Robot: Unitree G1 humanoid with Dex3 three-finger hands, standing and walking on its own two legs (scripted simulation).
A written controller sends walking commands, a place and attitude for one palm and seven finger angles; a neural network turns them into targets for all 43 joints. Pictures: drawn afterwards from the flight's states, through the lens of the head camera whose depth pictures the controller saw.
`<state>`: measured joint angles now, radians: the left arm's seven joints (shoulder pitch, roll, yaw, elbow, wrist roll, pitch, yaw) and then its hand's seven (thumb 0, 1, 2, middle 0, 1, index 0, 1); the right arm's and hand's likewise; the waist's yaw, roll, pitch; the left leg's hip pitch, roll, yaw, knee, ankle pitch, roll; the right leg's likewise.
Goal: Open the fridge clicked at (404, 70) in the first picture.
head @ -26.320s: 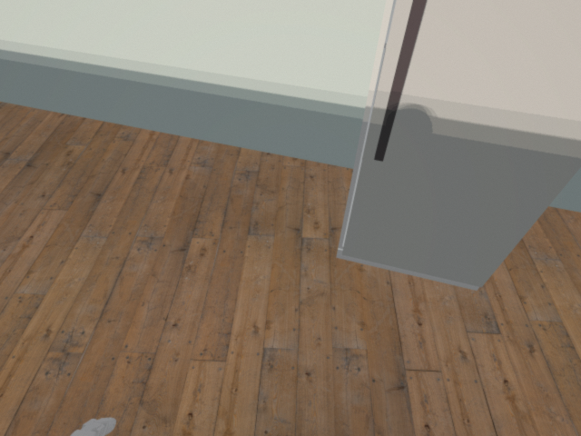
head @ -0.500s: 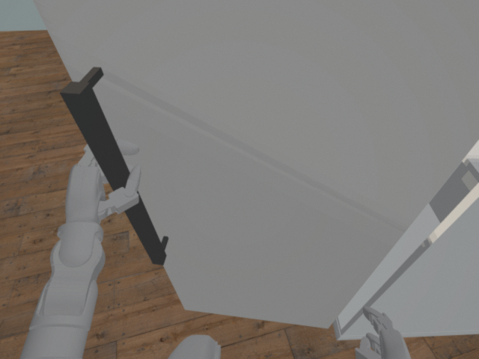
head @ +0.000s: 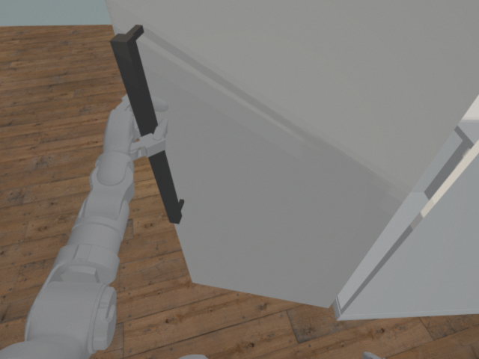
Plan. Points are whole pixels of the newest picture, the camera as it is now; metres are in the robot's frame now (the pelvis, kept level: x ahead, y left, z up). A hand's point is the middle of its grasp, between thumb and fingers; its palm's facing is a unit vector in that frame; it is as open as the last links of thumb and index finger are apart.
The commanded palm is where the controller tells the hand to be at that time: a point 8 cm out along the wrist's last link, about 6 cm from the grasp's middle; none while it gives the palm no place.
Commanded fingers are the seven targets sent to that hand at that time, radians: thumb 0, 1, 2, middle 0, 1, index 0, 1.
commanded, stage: stop walking and hold the door back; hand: left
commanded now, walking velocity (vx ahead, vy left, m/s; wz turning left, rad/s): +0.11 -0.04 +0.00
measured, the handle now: (161, 147) +0.47 +0.17 +0.10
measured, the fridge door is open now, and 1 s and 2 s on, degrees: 77 74 74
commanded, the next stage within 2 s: loosen the grip on the handle in 0.52 s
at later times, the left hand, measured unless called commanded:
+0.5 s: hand (161, 134) +0.44 +0.16 +0.15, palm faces +0.13 -0.98 -0.18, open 5.6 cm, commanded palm +0.41 +0.21 +0.14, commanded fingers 0.00 0.90 0.90 -0.45 -1.40 -0.45 -1.40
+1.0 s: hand (157, 135) +0.45 +0.17 +0.14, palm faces +0.13 -0.98 -0.17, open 12.0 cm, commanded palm +0.41 +0.22 +0.15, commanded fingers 0.00 -0.55 0.20 -0.32 -1.23 -0.32 -1.23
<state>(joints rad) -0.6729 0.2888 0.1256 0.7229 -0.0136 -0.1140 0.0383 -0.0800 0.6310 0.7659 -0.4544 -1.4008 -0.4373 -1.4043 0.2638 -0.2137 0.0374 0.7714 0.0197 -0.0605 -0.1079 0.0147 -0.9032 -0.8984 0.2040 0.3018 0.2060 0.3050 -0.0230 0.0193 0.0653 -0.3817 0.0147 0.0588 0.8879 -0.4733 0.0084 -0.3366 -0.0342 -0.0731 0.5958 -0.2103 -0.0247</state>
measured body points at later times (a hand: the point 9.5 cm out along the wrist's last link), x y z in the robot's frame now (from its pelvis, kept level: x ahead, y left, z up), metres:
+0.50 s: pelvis +0.00 +0.00 +0.01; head +0.03 -0.01 +0.45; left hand +0.43 +0.21 +0.16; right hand +0.11 -0.27 -0.10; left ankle +0.04 +0.11 -0.72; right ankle +0.03 -0.12 -0.72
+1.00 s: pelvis +0.01 -0.01 +0.01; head +0.03 -0.01 +0.46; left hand +0.43 +0.22 +0.16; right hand +0.08 -0.28 -0.10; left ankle +0.04 +0.11 -0.72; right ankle +0.03 -0.12 -0.72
